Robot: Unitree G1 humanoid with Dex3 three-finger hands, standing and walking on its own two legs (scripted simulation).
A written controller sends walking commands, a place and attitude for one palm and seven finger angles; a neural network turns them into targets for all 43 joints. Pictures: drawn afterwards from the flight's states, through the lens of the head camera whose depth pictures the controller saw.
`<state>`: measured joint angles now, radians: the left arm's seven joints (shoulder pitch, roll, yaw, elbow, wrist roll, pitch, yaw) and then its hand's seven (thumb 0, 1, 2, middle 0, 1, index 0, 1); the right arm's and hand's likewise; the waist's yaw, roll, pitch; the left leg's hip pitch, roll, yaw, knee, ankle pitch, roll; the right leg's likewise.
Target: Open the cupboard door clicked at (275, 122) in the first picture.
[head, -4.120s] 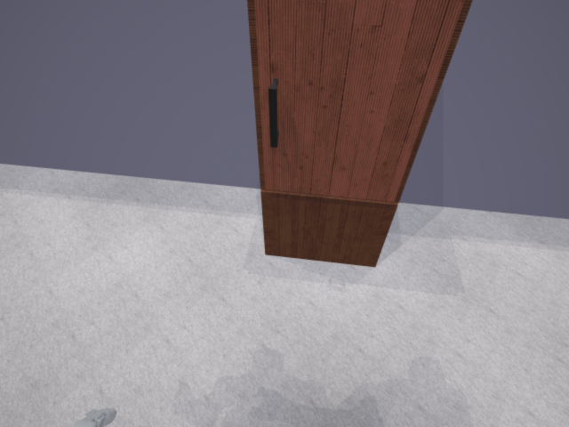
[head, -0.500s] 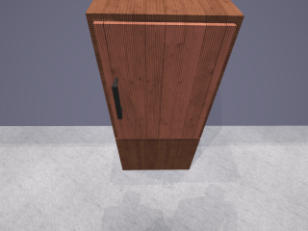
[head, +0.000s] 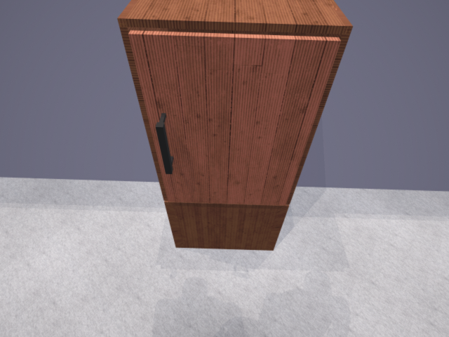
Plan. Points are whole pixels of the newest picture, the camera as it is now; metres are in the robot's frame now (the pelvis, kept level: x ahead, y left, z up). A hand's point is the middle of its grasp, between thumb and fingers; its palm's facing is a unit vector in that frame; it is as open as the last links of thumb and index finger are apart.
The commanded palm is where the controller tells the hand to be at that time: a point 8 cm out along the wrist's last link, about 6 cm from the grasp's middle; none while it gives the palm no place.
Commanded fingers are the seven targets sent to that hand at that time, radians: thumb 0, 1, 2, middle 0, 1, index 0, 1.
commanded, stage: come to a stop and stand still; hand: left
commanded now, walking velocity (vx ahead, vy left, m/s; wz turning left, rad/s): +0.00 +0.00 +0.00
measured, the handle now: (166, 145) +0.58 +0.20 -0.04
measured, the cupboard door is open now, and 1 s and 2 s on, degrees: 0 0 0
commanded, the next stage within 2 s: look again from close up in 0.10 s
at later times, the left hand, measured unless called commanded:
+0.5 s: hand out of the picture +0.04 +0.21 -0.18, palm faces +0.01 -0.97 -0.22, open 7.4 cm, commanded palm none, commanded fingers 0.00 0.90 0.90 -0.20 -0.30 -0.20 -0.30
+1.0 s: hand (104, 290) +0.20 +0.23 -0.04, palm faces +0.25 -0.96 -0.13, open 7.6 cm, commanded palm +0.13 +0.29 -0.07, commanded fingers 0.00 0.67 0.80 -0.22 -0.45 -0.22 -0.45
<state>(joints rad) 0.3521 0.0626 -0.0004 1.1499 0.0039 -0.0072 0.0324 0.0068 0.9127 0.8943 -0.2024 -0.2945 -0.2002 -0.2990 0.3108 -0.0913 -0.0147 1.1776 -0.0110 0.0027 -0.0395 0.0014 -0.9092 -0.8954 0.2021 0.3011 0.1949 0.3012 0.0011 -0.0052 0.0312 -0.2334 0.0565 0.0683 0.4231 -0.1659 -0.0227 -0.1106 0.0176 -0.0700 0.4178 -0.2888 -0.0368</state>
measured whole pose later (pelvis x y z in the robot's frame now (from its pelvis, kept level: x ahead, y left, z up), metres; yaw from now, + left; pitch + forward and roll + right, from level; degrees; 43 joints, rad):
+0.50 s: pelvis +0.02 +0.03 -0.01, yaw -1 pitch +0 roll +0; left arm 0.28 0.16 0.00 1.05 0.01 -0.02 0.04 0.01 0.91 0.89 -0.20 -0.29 -0.20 -0.30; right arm 0.28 -0.17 0.00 1.06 -0.02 -0.01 -0.03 0.01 -0.94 -0.90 0.20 0.30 0.20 0.30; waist 0.00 0.01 0.02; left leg -0.26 0.01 0.06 0.56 -0.30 0.02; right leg -0.15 -0.02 -0.04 0.53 -0.38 0.00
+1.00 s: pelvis +0.01 +0.03 -0.02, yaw +1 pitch +4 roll +2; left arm 0.39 0.18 0.13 0.19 -0.14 -0.17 0.02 0.02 0.86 0.87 -0.21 -0.33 -0.20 -0.34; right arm 0.27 -0.20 -0.04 0.78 0.00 -0.23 -0.04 0.01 -0.91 -0.89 0.21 0.30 0.20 0.30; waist -0.02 -0.02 -0.04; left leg -0.41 -0.04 0.05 0.62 -0.29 0.03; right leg -0.34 -0.06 -0.06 0.68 -0.41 -0.01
